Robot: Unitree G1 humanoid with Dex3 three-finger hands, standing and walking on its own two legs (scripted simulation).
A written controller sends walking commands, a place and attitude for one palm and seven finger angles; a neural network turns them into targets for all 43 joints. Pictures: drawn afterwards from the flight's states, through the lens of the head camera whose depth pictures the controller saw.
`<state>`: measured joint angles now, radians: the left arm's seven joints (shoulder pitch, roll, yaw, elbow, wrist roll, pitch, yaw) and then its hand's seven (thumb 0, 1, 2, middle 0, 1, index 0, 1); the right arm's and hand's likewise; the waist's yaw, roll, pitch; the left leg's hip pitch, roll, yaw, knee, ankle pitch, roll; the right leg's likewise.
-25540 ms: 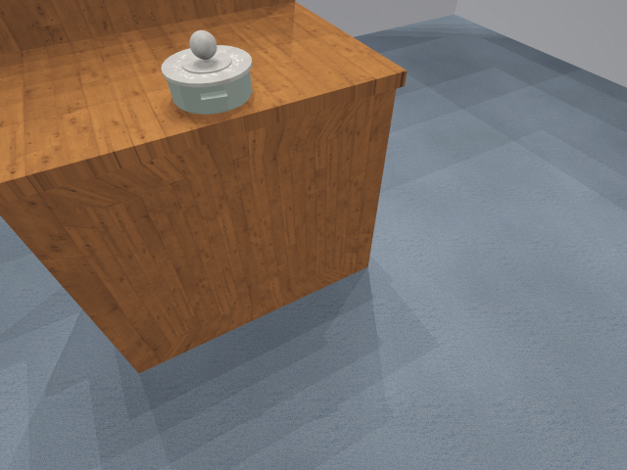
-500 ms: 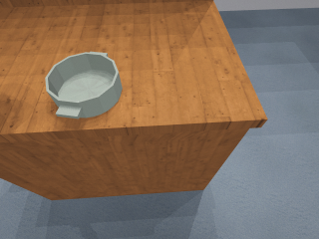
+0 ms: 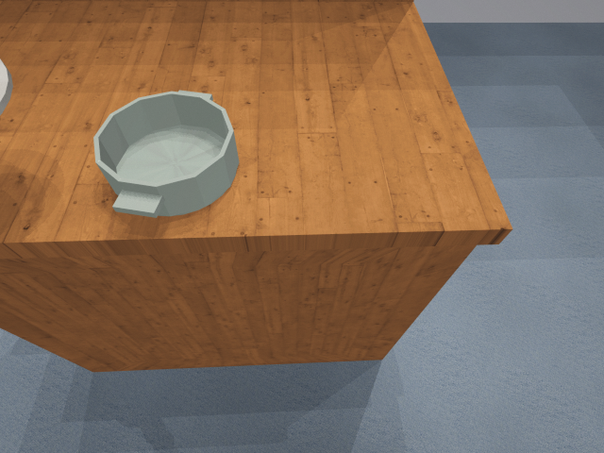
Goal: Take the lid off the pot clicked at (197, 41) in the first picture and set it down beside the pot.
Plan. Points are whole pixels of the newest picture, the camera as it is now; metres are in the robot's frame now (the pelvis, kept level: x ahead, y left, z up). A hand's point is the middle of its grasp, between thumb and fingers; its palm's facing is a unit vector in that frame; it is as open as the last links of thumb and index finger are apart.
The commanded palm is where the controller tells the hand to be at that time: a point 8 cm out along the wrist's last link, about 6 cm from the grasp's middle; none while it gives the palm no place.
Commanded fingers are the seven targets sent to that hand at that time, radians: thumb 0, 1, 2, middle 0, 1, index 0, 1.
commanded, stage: lower the lid onto the table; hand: left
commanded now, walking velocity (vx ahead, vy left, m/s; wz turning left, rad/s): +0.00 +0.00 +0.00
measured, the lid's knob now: out of the picture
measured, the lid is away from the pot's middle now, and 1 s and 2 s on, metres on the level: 0.24 0.22 0.24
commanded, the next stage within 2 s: open the fingers wide in 1.88 s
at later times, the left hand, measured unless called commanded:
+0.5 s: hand out of the picture +0.47 +0.36 +0.23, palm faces -0.28 -0.25 -0.93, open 8.0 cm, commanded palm +0.48 +0.37 +0.30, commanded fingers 0.00 0.63 1.04 -0.70 -1.00 -0.75 -1.03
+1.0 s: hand out of the picture +0.46 +0.36 +0.20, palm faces -0.35 -0.24 -0.91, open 8.0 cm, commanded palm +0.48 +0.37 +0.27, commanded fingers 0.00 0.63 1.04 -0.70 -1.00 -0.75 -1.03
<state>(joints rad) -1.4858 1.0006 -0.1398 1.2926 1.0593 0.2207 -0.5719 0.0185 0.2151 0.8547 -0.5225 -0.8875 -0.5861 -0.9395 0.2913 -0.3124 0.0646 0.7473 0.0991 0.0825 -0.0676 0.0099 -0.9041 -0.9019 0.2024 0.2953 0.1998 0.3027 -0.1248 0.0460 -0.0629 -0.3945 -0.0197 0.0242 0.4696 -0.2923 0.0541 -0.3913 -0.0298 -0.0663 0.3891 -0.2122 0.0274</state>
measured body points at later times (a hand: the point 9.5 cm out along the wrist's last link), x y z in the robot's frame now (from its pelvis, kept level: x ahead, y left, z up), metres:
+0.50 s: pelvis +0.00 +0.00 +0.00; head +0.08 +0.00 +0.44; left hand +0.48 +0.37 +0.28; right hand +0.02 -0.28 -0.13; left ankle -0.05 +0.08 -0.74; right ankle -0.03 -0.14 -0.74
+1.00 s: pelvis -0.01 +0.00 -0.01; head +0.07 +0.00 +0.44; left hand +0.47 +0.37 +0.25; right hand +0.02 -0.27 -0.13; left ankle -0.05 +0.08 -0.74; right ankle -0.03 -0.14 -0.74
